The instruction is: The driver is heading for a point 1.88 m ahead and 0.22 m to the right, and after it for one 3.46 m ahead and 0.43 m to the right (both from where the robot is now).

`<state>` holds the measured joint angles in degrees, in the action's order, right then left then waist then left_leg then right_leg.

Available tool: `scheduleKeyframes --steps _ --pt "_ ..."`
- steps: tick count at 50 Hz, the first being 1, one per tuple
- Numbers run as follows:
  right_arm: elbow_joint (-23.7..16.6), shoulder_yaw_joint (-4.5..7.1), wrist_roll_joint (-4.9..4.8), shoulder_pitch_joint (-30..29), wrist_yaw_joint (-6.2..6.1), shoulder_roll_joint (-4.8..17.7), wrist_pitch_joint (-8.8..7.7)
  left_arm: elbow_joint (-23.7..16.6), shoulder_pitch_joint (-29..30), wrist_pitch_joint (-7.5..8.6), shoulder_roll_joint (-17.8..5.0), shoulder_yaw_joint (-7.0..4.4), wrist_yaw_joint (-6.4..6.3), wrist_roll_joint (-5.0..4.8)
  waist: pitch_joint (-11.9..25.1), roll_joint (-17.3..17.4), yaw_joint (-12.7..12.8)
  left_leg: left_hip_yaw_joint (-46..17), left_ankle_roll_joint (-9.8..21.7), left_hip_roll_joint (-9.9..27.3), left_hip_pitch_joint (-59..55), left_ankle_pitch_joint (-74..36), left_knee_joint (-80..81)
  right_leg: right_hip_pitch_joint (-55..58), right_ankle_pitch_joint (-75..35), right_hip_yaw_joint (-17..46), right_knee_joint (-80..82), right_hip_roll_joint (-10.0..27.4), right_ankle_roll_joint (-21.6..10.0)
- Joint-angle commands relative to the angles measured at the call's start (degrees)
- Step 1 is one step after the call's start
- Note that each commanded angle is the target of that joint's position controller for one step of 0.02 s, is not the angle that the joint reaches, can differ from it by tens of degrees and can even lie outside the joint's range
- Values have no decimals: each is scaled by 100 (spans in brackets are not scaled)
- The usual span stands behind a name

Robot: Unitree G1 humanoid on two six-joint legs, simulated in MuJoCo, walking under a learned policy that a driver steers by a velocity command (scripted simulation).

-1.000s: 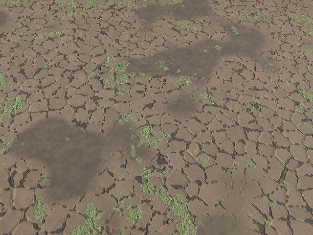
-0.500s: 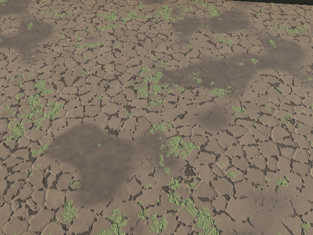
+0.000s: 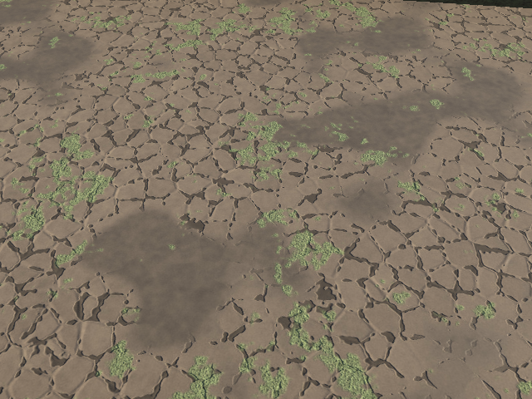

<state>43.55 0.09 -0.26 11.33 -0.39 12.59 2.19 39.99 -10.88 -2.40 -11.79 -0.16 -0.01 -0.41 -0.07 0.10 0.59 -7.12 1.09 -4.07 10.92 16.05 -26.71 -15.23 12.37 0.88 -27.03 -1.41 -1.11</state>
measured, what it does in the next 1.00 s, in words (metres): shifts its weight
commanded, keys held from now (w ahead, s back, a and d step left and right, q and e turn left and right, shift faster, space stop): no key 0.40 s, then w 0.60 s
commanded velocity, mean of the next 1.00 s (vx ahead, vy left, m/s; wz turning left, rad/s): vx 0.19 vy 0.00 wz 0.00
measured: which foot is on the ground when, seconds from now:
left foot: down 0.00-1.00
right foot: down 0.00-1.00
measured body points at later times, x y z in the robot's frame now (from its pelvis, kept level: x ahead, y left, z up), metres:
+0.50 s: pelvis +0.02 +0.01 +0.00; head +0.02 +0.01 +0.45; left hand +0.14 +0.25 -0.12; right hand +0.14 -0.23 -0.12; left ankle -0.02 +0.11 -0.74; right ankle +0.02 -0.11 -0.74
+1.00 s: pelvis +0.05 +0.01 -0.02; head +0.06 +0.02 +0.43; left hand +0.21 +0.23 -0.12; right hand +0.21 -0.20 -0.12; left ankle -0.02 +0.11 -0.74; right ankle +0.02 -0.11 -0.74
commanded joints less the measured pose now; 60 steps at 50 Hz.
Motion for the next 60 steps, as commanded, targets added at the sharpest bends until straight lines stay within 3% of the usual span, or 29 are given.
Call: scheduleKeyframes --steps 1,18,19,20,21,22,25,27,29,32,33,34,40,41,43,51,52,60 --pt "-381 133 -3 -125 -15 549 -74 -414 137 68 -555 -149 -26 5 306 -20 14 -427 20 447 469 -799 465 679 -871 609 291 519 -130" --pt "-380 143 -17 -136 -28 547 -75 -339 88 62 -528 -164 -60 1 308 -25 14 -420 71 468 308 -1159 450 702 -989 561 229 499 -92" --pt "-406 116 14 -27 -35 500 -104 -293 12 11 -506 -156 -98 45 284 -193 -9 -436 109 522 267 -1168 566 717 -1150 551 261 509 -127" --pt "-381 123 6 -17 -39 529 -127 -279 -4 -19 -495 -155 -116 48 250 -118 18 -428 113 517 281 -1199 580 754 -1166 551 264 511 -126" --pt "-317 80 5 71 -35 424 -138 -209 -107 -34 -379 -108 -114 59 405 -42 27 -443 97 533 161 -854 773 864 -775 557 394 520 -93" --pt "-286 62 20 76 -36 388 -141 -153 -142 -43 -368 -102 -112 65 331 -2 42 -435 91 511 166 -498 892 877 -388 547 491 484 -56" --pt "-279 89 48 75 -62 491 -132 -54 -209 -51 -547 -175 -133 76 74 30 47 -325 199 376 334 196 793 826 298 455 371 336 -104" --pt "-343 78 21 29 -84 463 -143 -64 -181 -38 -492 -175 -152 65 -71 26 47 -248 283 291 542 474 555 730 592 397 167 258 -185" --pt "-484 44 4 -128 -162 394 -154 -196 82 -23 -365 -130 -236 63 -76 4 24 -256 273 283 436 11 440 632 291 381 109 203 -213" --pt "-551 45 11 -27 -193 418 -170 -182 -84 7 -408 -146 -266 76 -44 27 31 -184 294 251 371 -720 65 695 -315 342 -214 170 -248" --pt "-584 9 31 25 -222 346 -147 -264 -92 40 -337 -90 -289 99 -81 217 -8 -149 282 268 380 -1250 -20 651 -716 306 -289 195 -262" --pt "-598 3 35 83 -233 342 -131 -271 -126 60 -352 -93 -299 104 -11 153 -14 -136 280 265 312 -1516 -122 692 -930 271 -380 176 -252" --pt "-799 -25 54 93 -240 342 -67 -428 -157 -1 -361 -58 -308 134 272 -26 10 12 206 199 265 -2410 -618 965 -1998 207 -792 175 -236" --pt "-907 -84 34 -49 -218 156 -54 -467 -118 -30 -323 -26 -326 174 338 11 -5 7 160 201 161 -2626 -600 917 -2130 171 -786 196 -191" --pt "-957 -86 32 -97 -207 192 -40 -531 -27 -56 -301 -8 -334 182 351 42 -15 9 139 199 83 -2813 -626 879 -2127 129 -802 155 -136" --pt "-1093 -129 53 -292 -187 140 -10 -696 291 -59 -176 48 -295 176 388 66 -75 -30 127 257 3 -2719 -539 803 -1721 68 -742 108 -31" --pt "-1028 -83 67 -188 -191 300 -19 -704 316 -45 -197 31 -279 138 340 61 -58 -23 161 256 121 -2538 -549 872 -1580 85 -776 85 -62" --pt "-1146 -118 58 -385 -134 188 -61 -798 521 -21 -100 51 -242 150 288 101 -49 -84 187 282 308 -1961 -396 794 -1076 91 -733 107 -46"
Keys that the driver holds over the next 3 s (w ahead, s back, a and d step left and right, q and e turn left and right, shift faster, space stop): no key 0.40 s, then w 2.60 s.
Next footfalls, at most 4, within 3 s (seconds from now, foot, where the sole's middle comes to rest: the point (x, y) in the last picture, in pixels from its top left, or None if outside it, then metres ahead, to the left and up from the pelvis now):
none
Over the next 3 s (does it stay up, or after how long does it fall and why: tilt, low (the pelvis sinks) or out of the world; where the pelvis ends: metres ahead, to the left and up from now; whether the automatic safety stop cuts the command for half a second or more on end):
stays up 0.03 0.02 -0.02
